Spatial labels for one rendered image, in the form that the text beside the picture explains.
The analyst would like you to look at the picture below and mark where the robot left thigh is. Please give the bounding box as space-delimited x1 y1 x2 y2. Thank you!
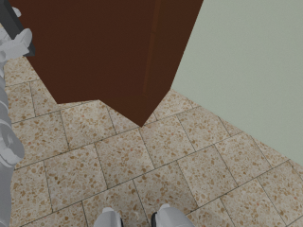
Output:
93 211 121 227

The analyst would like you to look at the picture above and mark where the handle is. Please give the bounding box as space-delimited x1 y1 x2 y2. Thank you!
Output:
0 0 36 57

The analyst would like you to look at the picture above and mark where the cupboard door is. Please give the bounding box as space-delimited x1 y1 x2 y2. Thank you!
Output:
9 0 156 104

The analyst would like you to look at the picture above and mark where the robot right shin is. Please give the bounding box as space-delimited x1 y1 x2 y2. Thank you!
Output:
156 203 170 227

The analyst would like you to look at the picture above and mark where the robot left forearm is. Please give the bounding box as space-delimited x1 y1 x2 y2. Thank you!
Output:
0 66 12 129

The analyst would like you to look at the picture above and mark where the left robot upper arm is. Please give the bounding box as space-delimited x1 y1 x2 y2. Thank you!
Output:
0 123 25 227

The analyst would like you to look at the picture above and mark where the robot left hand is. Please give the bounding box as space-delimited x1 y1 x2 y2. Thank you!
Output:
0 7 32 68

